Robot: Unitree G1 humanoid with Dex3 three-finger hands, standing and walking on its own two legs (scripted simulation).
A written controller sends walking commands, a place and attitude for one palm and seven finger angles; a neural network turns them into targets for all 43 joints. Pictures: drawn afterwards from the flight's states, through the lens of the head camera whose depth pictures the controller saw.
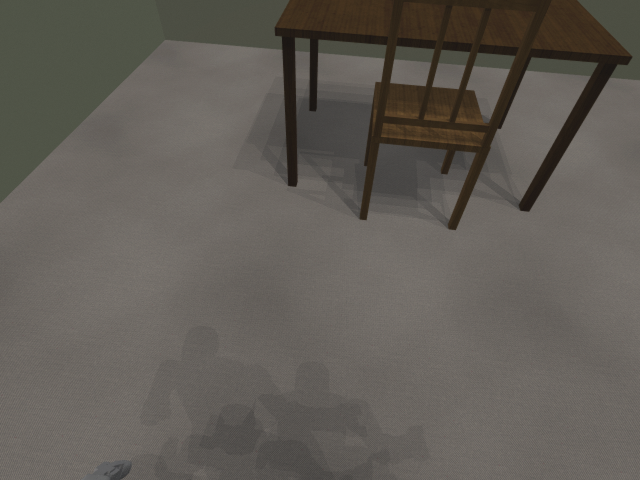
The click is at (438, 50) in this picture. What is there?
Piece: chair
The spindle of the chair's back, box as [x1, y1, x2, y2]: [418, 5, 451, 119]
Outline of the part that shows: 450,5 445,5 418,116 422,119 427,104 451,9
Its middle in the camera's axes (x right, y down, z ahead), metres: +0.36 -0.55 +1.23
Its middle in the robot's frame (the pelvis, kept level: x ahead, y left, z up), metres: +1.30 -0.30 -0.06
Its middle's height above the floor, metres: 0.71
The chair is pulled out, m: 0.00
